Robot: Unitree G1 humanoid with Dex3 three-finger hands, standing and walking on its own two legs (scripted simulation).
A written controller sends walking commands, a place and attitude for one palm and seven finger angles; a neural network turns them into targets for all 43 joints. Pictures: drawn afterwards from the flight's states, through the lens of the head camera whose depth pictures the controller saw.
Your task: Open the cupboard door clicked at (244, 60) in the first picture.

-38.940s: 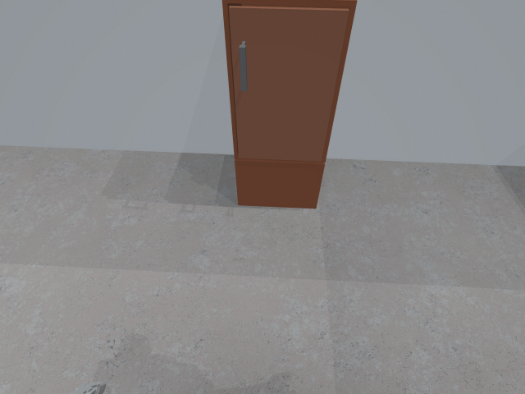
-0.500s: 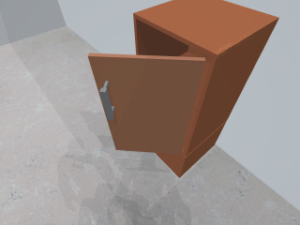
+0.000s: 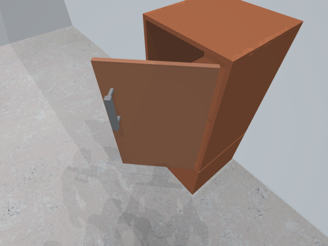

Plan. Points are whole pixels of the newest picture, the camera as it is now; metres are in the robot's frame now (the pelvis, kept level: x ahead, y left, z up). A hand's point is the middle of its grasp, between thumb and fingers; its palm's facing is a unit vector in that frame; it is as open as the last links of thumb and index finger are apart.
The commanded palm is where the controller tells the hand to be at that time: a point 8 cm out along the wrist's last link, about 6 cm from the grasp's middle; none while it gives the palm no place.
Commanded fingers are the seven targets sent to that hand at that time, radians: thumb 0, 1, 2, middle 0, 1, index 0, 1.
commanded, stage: come to a stop and stand still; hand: left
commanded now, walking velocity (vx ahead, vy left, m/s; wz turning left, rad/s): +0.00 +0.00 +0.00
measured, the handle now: (113, 110) +0.52 +0.21 -0.01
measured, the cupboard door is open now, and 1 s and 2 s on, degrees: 45 45 45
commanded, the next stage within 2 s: look again from close up in 0.20 s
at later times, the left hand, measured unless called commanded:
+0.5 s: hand out of the picture +0.02 +0.18 -0.17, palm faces +0.02 -0.98 -0.22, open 7.4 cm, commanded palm none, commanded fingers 0.00 0.90 0.90 -0.20 -0.30 -0.20 -0.30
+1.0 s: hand out of the picture +0.10 +0.20 -0.11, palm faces +0.24 -0.95 -0.18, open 7.4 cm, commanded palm +0.09 +0.25 -0.07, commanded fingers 0.00 0.76 0.84 -0.21 -0.39 -0.21 -0.39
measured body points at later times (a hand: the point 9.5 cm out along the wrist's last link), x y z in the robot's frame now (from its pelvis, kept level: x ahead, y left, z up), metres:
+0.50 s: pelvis +0.00 +0.00 +0.00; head +0.01 +0.00 +0.45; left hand +0.02 +0.24 -0.15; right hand +0.02 -0.24 -0.16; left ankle -0.04 +0.12 -0.74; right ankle -0.03 -0.08 -0.74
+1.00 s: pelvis -0.01 +0.01 +0.00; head +0.00 +0.00 +0.45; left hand +0.08 +0.25 -0.09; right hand +0.05 -0.23 -0.15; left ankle -0.04 +0.12 -0.74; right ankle -0.02 -0.08 -0.74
